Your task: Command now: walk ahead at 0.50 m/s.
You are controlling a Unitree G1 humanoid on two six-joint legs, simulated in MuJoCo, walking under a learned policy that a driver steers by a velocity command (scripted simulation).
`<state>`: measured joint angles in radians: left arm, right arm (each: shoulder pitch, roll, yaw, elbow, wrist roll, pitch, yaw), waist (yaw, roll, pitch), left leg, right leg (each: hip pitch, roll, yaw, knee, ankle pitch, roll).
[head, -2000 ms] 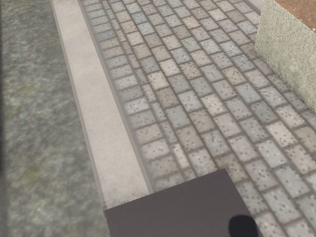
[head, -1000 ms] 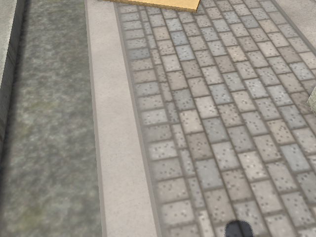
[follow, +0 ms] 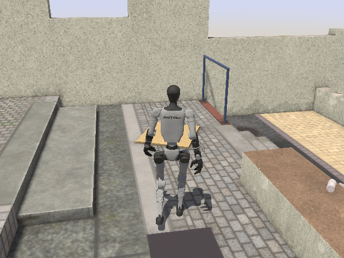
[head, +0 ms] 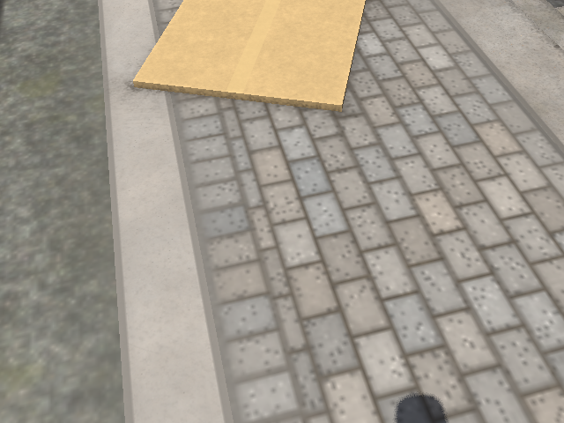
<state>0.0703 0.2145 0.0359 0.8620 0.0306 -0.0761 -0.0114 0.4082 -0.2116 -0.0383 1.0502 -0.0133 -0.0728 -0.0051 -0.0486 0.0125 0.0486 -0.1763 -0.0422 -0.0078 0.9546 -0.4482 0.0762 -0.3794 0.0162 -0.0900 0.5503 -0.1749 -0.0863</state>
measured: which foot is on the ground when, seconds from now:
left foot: up 0.00-0.44, down 0.46-1.00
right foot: down 0.00-0.46, up 0.48-1.00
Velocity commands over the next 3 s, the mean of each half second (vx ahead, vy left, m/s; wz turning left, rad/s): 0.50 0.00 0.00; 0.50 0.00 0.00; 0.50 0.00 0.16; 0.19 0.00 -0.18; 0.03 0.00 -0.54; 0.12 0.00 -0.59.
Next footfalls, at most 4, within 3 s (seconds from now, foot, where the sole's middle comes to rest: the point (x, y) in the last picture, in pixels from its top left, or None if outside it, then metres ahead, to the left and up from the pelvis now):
0.46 left None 0.40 0.11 -0.77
1.02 right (315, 330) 0.70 -0.06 -0.77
1.58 left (241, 246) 0.98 0.12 -0.77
2.12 right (309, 241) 0.98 -0.07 -0.77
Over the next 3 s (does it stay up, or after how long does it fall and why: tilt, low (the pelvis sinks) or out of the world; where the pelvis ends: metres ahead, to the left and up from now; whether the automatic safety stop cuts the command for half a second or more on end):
stays up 0.96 0.02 0.02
